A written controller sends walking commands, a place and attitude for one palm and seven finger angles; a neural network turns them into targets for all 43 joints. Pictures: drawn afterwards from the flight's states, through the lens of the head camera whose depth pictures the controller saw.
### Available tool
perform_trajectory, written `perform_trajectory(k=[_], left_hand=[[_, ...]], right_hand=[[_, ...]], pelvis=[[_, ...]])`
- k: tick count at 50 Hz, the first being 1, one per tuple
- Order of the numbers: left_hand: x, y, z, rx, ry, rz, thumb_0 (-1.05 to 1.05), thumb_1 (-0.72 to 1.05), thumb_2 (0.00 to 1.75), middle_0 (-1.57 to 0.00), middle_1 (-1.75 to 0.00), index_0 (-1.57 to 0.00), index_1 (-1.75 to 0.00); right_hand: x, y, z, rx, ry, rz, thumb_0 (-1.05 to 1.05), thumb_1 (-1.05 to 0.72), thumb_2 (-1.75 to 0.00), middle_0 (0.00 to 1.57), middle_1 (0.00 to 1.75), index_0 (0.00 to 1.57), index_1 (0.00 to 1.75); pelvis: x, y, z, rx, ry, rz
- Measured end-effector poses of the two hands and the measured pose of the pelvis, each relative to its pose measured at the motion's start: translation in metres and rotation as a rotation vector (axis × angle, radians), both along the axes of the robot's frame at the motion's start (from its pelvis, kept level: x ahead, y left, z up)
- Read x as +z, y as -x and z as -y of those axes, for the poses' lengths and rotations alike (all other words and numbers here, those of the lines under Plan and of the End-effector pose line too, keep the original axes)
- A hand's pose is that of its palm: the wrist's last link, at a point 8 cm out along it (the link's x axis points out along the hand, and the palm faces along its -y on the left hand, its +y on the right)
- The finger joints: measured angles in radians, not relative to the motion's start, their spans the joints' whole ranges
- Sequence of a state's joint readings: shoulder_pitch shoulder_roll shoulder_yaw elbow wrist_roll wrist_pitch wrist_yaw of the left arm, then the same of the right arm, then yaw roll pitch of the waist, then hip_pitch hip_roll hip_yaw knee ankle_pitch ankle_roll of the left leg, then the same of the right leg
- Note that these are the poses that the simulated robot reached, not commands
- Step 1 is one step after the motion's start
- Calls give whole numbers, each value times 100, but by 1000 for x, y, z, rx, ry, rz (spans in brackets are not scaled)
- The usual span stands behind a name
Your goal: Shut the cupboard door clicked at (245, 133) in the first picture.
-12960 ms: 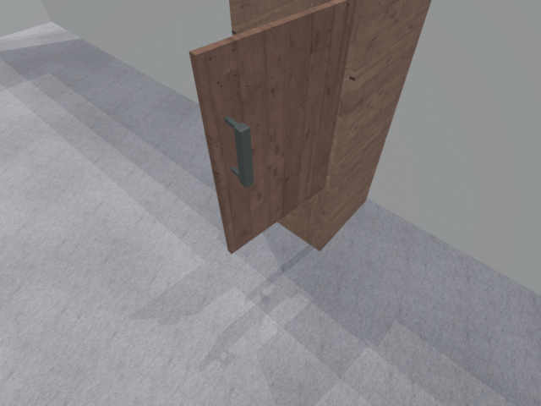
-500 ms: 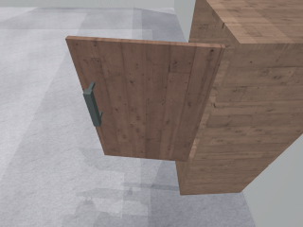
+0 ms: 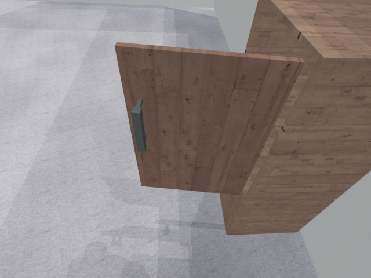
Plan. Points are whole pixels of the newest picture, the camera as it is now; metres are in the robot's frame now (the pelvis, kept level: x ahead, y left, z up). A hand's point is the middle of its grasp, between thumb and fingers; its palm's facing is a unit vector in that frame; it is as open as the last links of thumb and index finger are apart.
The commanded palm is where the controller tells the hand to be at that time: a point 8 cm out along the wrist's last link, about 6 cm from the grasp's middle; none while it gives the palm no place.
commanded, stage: come to a stop and stand still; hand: left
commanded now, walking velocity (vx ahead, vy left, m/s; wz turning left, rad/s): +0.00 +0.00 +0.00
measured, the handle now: (141, 125) +0.48 +0.16 +0.04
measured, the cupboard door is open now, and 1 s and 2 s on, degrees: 83 83 83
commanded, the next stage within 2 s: look again from close up in 0.46 s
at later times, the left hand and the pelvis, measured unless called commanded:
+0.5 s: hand out of the picture +0.00 +0.22 -0.18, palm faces -0.02 -0.98 -0.21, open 7.4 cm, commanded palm none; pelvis +0.00 +0.03 +0.00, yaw -1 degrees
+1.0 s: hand out of the picture +0.00 +0.19 -0.18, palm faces -0.02 -0.98 -0.20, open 7.4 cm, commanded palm none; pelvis +0.00 +0.01 +0.00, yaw -1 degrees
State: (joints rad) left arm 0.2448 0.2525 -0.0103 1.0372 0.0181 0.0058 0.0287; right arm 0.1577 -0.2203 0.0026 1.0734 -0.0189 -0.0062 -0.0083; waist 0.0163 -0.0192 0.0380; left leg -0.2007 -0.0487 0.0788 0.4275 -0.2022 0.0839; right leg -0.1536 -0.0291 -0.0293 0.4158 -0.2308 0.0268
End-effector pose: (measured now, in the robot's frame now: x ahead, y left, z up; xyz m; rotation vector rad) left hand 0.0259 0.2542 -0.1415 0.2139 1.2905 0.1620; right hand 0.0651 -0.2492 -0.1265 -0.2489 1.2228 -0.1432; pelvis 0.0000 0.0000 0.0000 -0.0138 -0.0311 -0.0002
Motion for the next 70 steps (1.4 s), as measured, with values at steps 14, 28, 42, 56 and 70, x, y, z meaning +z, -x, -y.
perform_trajectory(k=[14,28,42,56,70], left_hand=[[-9,21,-14,-4,31,-91,1,90,90,-20,-30,-20,-30],[-9,26,-15,3,33,-107,1,90,90,-20,-30,-20,-30],[-7,32,1,13,41,-126,1,90,90,-20,-30,-20,-30],[-5,24,23,10,51,-119,1,90,90,-20,-30,-20,-30],[155,-162,31,6,20,1132,1,91,90,-26,-36,-25,-36]], right_hand=[[-4,46,-25,-71,6,-113,0,-91,-90,20,30,20,30],[-9,47,-43,-97,-25,-104,0,-91,-90,20,30,20,30],[-11,52,-38,-111,-42,-124,0,-91,-90,20,30,20,30],[-12,58,-23,-119,-48,-148,0,-91,-90,20,30,20,30],[7,-36,20,37,-40,466,1,-90,-90,20,30,20,30]], pelvis=[[0,1,-26,-9,-5,-1],[0,0,-33,-19,-9,4],[1,-2,-24,-21,-14,0],[3,-6,-7,-19,-15,-5],[-21,3,21,50,-30,-51]])
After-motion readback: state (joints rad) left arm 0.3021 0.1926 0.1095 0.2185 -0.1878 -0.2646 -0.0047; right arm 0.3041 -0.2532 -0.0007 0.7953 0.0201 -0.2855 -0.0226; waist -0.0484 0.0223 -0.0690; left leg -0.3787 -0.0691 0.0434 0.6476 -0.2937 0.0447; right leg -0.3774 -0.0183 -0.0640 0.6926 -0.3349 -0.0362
